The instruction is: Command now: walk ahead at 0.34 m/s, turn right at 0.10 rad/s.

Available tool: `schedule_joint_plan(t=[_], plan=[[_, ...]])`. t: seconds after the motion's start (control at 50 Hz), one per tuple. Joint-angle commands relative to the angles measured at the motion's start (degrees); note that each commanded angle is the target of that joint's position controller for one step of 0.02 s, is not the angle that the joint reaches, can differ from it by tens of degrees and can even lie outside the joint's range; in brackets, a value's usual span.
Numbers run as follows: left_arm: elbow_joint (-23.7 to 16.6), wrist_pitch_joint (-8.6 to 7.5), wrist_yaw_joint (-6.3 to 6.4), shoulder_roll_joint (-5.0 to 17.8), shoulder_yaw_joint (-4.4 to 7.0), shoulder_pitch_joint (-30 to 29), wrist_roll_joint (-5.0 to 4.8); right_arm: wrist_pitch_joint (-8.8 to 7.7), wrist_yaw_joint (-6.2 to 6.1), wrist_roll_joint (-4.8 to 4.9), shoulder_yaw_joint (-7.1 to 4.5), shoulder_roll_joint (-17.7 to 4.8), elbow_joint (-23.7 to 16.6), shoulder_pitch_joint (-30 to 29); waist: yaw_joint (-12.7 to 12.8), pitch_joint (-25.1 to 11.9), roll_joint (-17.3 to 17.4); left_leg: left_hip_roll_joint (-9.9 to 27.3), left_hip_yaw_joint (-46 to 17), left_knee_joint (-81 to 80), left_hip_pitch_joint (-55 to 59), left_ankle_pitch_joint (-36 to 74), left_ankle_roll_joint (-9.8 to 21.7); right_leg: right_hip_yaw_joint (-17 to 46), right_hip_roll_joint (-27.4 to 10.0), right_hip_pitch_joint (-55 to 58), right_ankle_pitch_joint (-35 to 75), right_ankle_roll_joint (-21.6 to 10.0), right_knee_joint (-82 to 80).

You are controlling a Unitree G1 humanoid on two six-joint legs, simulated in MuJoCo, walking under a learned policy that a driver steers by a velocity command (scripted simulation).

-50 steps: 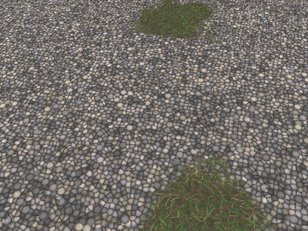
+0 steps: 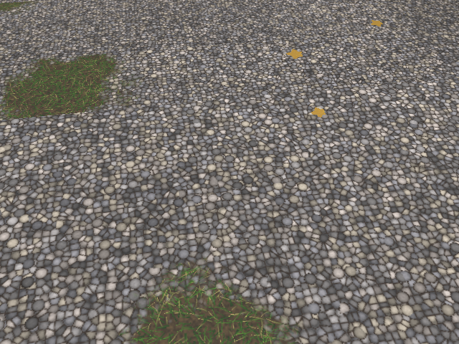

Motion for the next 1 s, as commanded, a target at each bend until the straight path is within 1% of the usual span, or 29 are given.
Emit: schedule_joint_plan(t=[0.02, 0.04, 0.06, 0.08, 0.14, 0.24, 0.28, 0.32, 0.38, 0.42, 0.44, 0.46, 0.48, 0.5, 0.52, 0.54, 0.56, 0.58, 0.62, 0.66, 0.72, 0.8, 0.86, 0.88, 0.9, 0.92, 0.94, 0.96, 1.0], plan=[[-4.91, -1.53, -0.31, 2.29, 0.38, -6.44, 0.75, -1.98, -0.59, -0.54, -1.92, -8.2, 0.39, 11.98, -6.1, -1.4, 4.63, 11.0, -14.17, -9.79, 18.09, -2.64, 5.14, 6.48, -5.1, -17.08, -12.65, -3.04, 8.68], [-8.0, -2.52, -0.08, 3.28, 0.81, -7.17, -0.05, -1.98, -0.2, -1.11, -3.52, -14.5, 1.03, 14.01, -5.18, 0.83, 16.29, 21.0, -34.25, -17.1, 19.97, -15.59, 13.22, -2.62, 0.45, -30.28, -16.64, 0.05, 21.9], [-7.59, -3.27, 0.19, 8.06, 2.16, -8.18, -0.86, -2.4, -0.15, -1.15, -2.77, -11.16, 0.25, 13.07, -6.16, 4.55, 10.95, 22.69, -38.21, -19.08, 18.55, -21.81, 16.02, 0.64, -2.67, -36.03, -17.81, 0.63, 30.93], [-6.81, -3.76, -0.18, 8.53, 2.52, -6.82, -1.28, -2.63, -0.47, -0.84, -1.9, -8.45, -0.35, 11.12, -4.83, 6.02, 9.41, 20.32, -34.15, -18.9, 19.14, -22.14, 14.35, 1.86, -4.43, -38.79, -12.2, 0.38, 34.08], [-5.97, -4.42, -0.97, 6.57, 2.44, -7.64, -0.01, -2.4, -0.88, -0.97, -1.02, -6.85, -1.38, 8.79, -3.84, 6.04, 6.78, 15.09, -22.34, -20.39, 18.15, -6.48, 10.68, -0.09, -7.76, -38.45, -0.15, 1.24, 32.42], [-7.2, -4.74, -1.86, 1.78, 0.8, -12.35, 0.04, -1.49, -1.61, -0.76, -0.86, -7.45, -1.06, 10.36, -5.21, 5.22, 6.11, 9.83, -8.76, -21.48, 12.86, 14.45, 9.29, -5.16, -6.86, -29.4, 11.96, 4.22, 17.39], [-7.94, -5.01, -2.41, 1.1, 0.38, -15.4, -0.25, -1.19, -1.75, -0.56, -1.04, -8.47, -0.49, 12.07, -6.38, 6.02, 6.27, 9.6, -6.67, -21.7, 10.78, 15.55, 8.9, -6.37, -5.75, -24.98, 15.74, 4.25, 10.46], [-8.51, -5.14, -2.94, 1.77, 0.5, -17.31, -0.58, -0.97, -1.66, -0.15, -1.24, -9.27, 0.29, 13.92, -6.78, 6.9, 6.52, 11.26, -6.95, -21.67, 11.34, 16.02, 8.98, -6.52, -5.09, -22.78, 16.85, 3.57, 6.85], [-8.86, -5.35, -3.44, 3.76, 1.15, -17.03, -0.8, -0.45, -1.7, 0.47, -1.67, -10.02, 1.04, 14.03, -4.56, 6.91, 7.09, 14.08, -7.15, -19.14, 15.88, 23.21, 7.78, -5.46, -4.71, -20.68, 14.7, 0.81, 3.21], [-7.22, -5.19, -2.96, 6.48, 2.54, -10.11, -0.42, 0.04, -1.94, 0.38, -2.12, -11.24, 1.0, 12.91, 0.36, 1.46, 7.73, 13.28, -4.75, -9.6, 17.69, 43.06, 6.27, -7.34, -2.09, -10.15, 12.47, -1.88, 2.0], [-4.62, -4.85, -2.34, 8.6, 3.82, -1.44, -0.38, 0.33, -2.13, 0.1, -1.8, -10.53, 0.82, 12.82, 4.86, -4.32, 6.91, 10.9, -2.56, 0.97, 14.66, 48.82, 4.83, -8.42, -0.92, 2.13, 13.12, -3.64, 1.34], [-2.58, -4.28, -1.52, 11.46, 4.78, 8.75, -0.12, 0.27, -2.32, -1.2, -0.7, -7.98, -0.41, 13.13, 8.97, -12.42, 3.01, 8.79, -1.83, 17.27, 2.74, 34.85, 3.01, 0.5, -9.26, 20.21, 12.07, -6.52, 4.42], [-1.68, -4.39, -1.74, 17.62, 5.58, 10.6, 1.23, -0.74, -1.9, -1.08, 1.75, 0.66, -2.3, 21.06, 3.3, -22.03, -15.84, -3.15, -2.78, 39.6, -17.57, -7.89, -1.01, 31.12, -25.23, 37.34, 2.08, -16.46, -2.2], [-2.29, -4.45, -1.71, 11.36, 4.07, 9.33, 1.08, -1.9, -1.57, 0.11, 0.47, -5.62, -1.12, 17.01, 5.72, -21.96, -12.67, -2.8, -10.41, 46.38, -22.15, -15.67, -1.12, 38.03, -25.66, 34.38, 4.9, -16.07, -9.28], [-2.41, -4.52, -1.51, 9.24, 3.12, 4.42, 1.12, -2.24, -1.36, 1.44, -0.61, -8.67, -2.77, 11.27, 4.83, -11.97, -9.43, -0.28, -8.78, 48.34, -25.21, -13.04, -1.13, 26.88, -24.1, 26.44, 16.55, -14.11, -8.41], [-2.37, -4.55, -1.54, 7.89, 2.66, 1.2, 0.95, -2.33, -1.62, 0.79, -0.3, -8.03, -3.2, 8.81, 2.87, -7.82, -3.78, 2.45, -6.92, 46.16, -23.34, -9.54, -1.3, 18.48, -21.63, 18.75, 29.43, -13.0, -7.6], [-2.11, -4.62, -1.82, 6.32, 2.27, -1.37, 0.93, -2.02, -1.8, -0.38, -0.46, -7.45, -3.2, 7.57, 1.01, -4.74, -1.48, 3.96, -6.03, 42.67, -21.53, -7.72, -1.85, 12.57, -18.96, 12.3, 37.75, -12.24, -8.01], [-1.93, -4.93, -1.89, 5.6, 2.03, -2.86, 1.42, -1.31, -1.84, -0.61, -0.59, -6.92, -2.96, 8.7, -0.99, -4.43, -2.79, 5.31, -6.22, 40.33, -17.47, -6.04, -2.09, 9.09, -17.46, 7.67, 40.98, -11.65, -9.4], [-0.77, -5.7, -1.91, 5.23, 1.95, -4.67, 1.48, 0.17, -2.07, -0.67, -0.08, -4.36, -2.02, 11.03, -3.14, -4.25, -3.52, 5.19, -5.33, 35.9, -12.5, -3.94, -3.37, 5.21, -16.36, 2.1, 45.27, -12.34, -12.2], [0.67, -6.03, -1.55, 5.85, 2.02, -6.18, 1.48, 1.11, -2.44, -1.29, 0.28, -3.12, -2.64, 9.84, -4.14, -3.11, -3.82, 4.98, -4.69, 28.45, -10.94, -1.33, -4.49, 1.74, -15.61, -1.39, 47.46, -12.65, -13.52], [2.25, -5.15, -0.75, 6.79, 2.17, -6.78, 1.5, 1.44, -2.34, -1.83, 1.0, -1.91, -3.74, 5.01, -2.81, -3.46, -4.54, 4.7, -3.7, 16.51, -7.72, 7.8, -4.68, -2.49, -13.46, -2.17, 44.8, -11.12, -13.54], [5.1, -3.7, -0.58, 7.63, 2.06, -4.25, 1.3, 1.64, -2.03, -1.37, 0.43, -3.75, -5.01, -0.33, -0.54, -3.3, -3.71, 3.49, -3.91, 8.24, -5.77, 11.91, -3.86, -0.92, -14.66, 0.76, 35.64, -10.25, -12.18], [6.33, -2.76, -0.53, 6.72, 1.51, -5.42, 0.31, 1.57, -1.94, -2.05, -0.17, -4.36, -5.15, -0.32, -2.1, -2.68, -3.26, 1.96, -2.75, -1.55, -0.06, 14.48, -1.47, 0.28, -13.54, 0.5, 24.07, -7.58, -7.24], [7.16, -2.79, -0.48, 4.78, 0.82, -3.27, 0.57, 1.45, -2.17, -2.47, -0.53, -5.7, -5.14, -0.08, -1.84, -2.78, -1.3, 3.44, -4.64, -5.84, 4.13, 23.18, -0.32, -0.04, -11.0, -0.5, 18.76, -4.77, -4.7], [7.58, -3.11, -0.43, 3.33, 0.28, 0.07, 2.12, 1.53, -2.67, -2.59, -1.11, -8.86, -5.96, -0.34, 0.45, -4.75, 3.64, 8.97, -9.74, -4.31, 9.48, 38.65, 1.46, -2.28, -7.0, -2.69, 9.81, -1.63, -0.66], [9.01, -3.1, -0.25, 1.13, -0.27, 6.42, 2.37, 2.09, -2.96, -2.74, -0.67, -8.03, -6.29, -2.79, 4.32, -7.09, 10.47, 13.17, -14.11, -3.12, 12.0, 38.5, 6.89, -4.11, -4.01, -5.49, -2.93, 1.12, -0.01], [9.05, -2.42, 0.3, 2.19, -0.38, 3.68, 2.13, 2.44, -2.5, -2.2, 0.14, -3.89, -6.32, -3.93, 2.31, -7.1, 10.21, 11.92, -14.61, -4.36, 8.77, 29.16, 7.99, -3.9, -4.51, -2.95, -2.93, 2.44, -1.05], [8.77, -1.55, 0.64, 3.86, -0.01, 1.09, 1.72, 2.58, -1.92, -1.93, 0.44, -2.58, -6.27, -5.15, 1.74, -5.17, 8.48, 9.04, -12.64, -4.65, 5.89, 22.0, 6.1, -4.09, -4.58, -1.97, -1.15, 2.56, -2.19], [9.19, -0.01, 1.17, 5.47, 0.45, -0.77, 1.53, 2.21, -1.19, -1.85, 0.33, -3.23, -6.19, -5.63, 0.75, -2.88, 6.08, 6.1, -9.6, -3.55, 3.61, 19.25, 3.53, -3.94, -4.85, -1.63, 1.76, 1.97, -2.54]])
Velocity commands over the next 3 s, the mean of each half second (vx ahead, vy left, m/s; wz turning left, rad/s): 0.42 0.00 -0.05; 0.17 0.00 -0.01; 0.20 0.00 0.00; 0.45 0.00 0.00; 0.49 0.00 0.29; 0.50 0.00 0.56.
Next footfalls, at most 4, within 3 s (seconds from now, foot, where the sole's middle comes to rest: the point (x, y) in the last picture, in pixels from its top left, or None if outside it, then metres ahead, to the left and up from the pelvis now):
0.46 right None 0.38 -0.13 -0.77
0.88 left None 0.49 0.10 -0.77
1.72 left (202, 276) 0.73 0.12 -0.77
2.28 right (276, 209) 1.01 -0.14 -0.77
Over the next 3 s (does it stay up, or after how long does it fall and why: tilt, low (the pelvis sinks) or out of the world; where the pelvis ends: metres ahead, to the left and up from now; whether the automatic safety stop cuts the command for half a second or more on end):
stays up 1.18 0.10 0.00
